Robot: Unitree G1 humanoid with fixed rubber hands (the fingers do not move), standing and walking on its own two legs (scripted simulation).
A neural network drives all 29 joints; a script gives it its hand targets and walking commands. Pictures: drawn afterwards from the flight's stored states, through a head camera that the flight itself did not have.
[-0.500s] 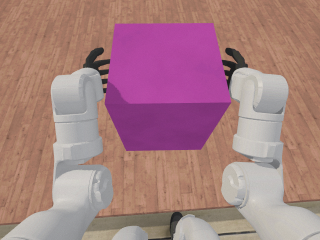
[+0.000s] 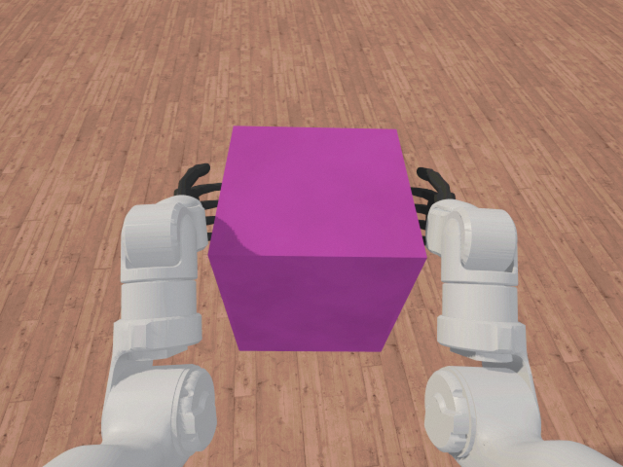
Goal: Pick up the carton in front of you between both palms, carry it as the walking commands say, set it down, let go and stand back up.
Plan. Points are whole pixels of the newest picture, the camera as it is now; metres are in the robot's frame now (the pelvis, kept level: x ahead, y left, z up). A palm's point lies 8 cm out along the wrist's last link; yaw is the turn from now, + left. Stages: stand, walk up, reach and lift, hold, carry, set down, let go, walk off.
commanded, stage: carry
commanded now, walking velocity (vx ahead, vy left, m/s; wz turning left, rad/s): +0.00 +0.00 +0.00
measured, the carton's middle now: (312, 247) +0.38 +0.01 +0.05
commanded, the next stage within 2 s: none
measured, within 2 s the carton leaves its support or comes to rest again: neither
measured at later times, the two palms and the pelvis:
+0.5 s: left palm (194, 236) +0.35 +0.15 +0.11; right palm (442, 235) +0.35 -0.15 +0.11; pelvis +0.00 +0.00 -0.01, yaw +1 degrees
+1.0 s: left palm (185, 268) +0.30 +0.15 +0.12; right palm (456, 268) +0.30 -0.15 +0.12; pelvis -0.05 -0.01 -0.01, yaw +1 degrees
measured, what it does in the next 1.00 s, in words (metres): stands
